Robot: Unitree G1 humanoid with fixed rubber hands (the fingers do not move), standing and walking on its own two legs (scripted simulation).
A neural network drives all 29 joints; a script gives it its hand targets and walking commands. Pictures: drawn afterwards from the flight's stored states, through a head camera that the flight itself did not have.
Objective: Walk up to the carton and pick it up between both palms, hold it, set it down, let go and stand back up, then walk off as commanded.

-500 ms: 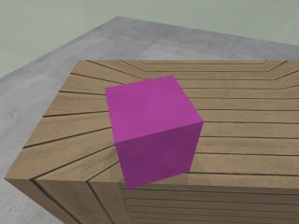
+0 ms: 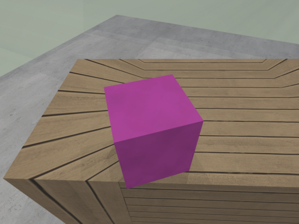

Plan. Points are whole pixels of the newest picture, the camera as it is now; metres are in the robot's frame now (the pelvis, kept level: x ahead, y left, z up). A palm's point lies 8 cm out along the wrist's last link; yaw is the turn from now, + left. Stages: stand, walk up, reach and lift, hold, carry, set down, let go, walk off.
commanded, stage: walk off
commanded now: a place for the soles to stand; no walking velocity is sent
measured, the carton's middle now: (149, 131) +0.39 +0.04 +0.03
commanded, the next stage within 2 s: none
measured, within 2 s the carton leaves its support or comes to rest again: neither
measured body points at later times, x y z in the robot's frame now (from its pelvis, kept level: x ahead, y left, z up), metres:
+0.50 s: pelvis -0.11 +0.04 -0.02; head -0.06 +0.08 +0.42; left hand +0.04 +0.36 -0.14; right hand -0.03 -0.30 -0.09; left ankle -0.06 +0.13 -0.75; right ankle -0.11 -0.11 -0.66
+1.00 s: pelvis -0.25 +0.02 -0.03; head -0.21 +0.02 +0.42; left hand -0.10 +0.33 -0.11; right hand -0.15 -0.32 -0.12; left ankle -0.25 +0.12 -0.71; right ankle -0.23 -0.11 -0.75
